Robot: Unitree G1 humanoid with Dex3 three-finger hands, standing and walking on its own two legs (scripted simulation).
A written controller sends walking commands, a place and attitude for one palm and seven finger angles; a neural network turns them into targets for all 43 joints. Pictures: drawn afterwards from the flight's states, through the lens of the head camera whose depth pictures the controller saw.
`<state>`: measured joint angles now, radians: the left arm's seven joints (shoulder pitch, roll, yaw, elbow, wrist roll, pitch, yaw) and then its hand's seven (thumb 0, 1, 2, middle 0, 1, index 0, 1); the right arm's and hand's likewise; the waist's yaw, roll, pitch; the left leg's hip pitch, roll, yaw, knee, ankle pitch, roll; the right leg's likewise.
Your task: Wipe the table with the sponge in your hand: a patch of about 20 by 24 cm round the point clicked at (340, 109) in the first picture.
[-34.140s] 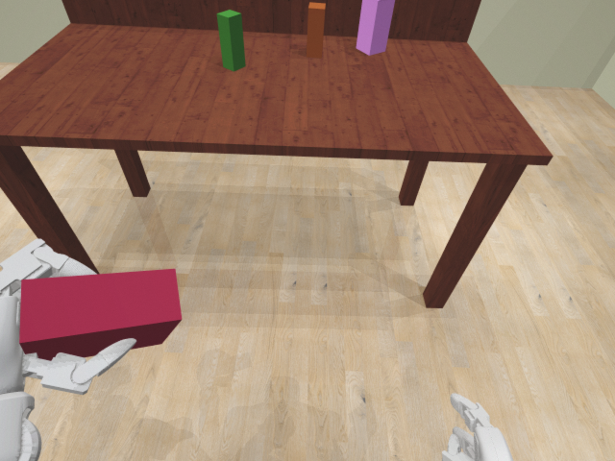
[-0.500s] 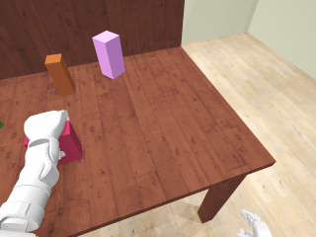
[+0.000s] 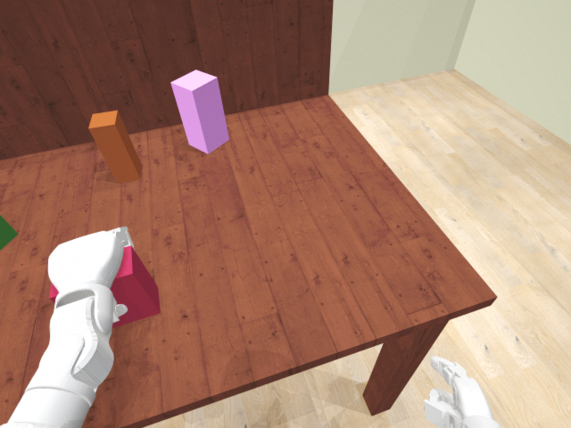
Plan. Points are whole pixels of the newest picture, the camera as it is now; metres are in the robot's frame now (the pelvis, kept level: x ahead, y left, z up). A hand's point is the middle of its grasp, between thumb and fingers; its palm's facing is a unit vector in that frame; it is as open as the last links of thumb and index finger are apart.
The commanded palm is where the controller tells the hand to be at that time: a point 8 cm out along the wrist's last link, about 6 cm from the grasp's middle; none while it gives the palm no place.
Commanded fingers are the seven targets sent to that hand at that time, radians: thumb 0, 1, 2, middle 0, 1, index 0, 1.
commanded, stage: wipe back along the first lane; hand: left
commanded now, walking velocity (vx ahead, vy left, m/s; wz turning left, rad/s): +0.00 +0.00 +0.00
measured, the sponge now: (116, 298) +0.28 +0.31 +0.01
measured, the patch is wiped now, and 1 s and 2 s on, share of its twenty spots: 1.00 1.00 1.00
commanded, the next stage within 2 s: lift the sponge slowly off the table in 0.70 s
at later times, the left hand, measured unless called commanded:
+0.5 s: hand (111, 309) +0.24 +0.28 +0.06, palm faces +0.03 -0.09 -1.00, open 9.4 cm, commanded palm +0.20 +0.26 +0.09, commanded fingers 0.00 0.10 1.30 -1.20 -1.60 -1.20 -1.60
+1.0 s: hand (109, 329) +0.21 +0.27 +0.06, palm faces +0.04 -0.12 -0.99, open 9.4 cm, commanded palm +0.17 +0.26 +0.10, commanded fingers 0.00 0.10 1.30 -1.20 -1.60 -1.20 -1.60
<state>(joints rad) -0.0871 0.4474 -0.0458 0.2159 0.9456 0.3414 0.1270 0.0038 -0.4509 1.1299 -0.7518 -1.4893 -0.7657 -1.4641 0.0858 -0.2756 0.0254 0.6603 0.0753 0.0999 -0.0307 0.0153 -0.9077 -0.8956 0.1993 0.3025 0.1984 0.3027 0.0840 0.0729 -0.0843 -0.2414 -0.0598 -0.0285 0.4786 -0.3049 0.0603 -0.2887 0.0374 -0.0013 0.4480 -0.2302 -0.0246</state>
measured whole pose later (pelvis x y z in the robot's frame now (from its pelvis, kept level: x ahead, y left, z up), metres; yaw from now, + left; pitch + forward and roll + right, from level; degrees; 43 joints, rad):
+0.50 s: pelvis +0.00 -0.01 +0.00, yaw -1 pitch +2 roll -1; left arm 0.14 0.42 -0.06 -0.02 0.94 0.39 0.13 0.01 -0.45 1.13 -0.75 -1.49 -0.77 -1.46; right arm 0.07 -0.27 0.04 0.64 0.07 0.08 -0.02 0.02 -0.91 -0.90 0.20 0.30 0.20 0.30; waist 0.09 0.08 -0.08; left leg -0.20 -0.05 -0.01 0.48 -0.31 0.05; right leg -0.26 0.05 0.01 0.46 -0.24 -0.03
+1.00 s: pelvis -0.01 -0.01 +0.00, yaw -1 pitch +0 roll -1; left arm 0.24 0.40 -0.09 -0.14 0.94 0.42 0.13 0.01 -0.45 1.13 -0.76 -1.48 -0.77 -1.45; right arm 0.05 -0.26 0.04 0.65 0.06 0.09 -0.02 0.02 -0.91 -0.90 0.20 0.30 0.19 0.30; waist 0.11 0.08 -0.06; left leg -0.16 -0.05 -0.01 0.47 -0.31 0.05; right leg -0.23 0.05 0.02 0.46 -0.23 -0.03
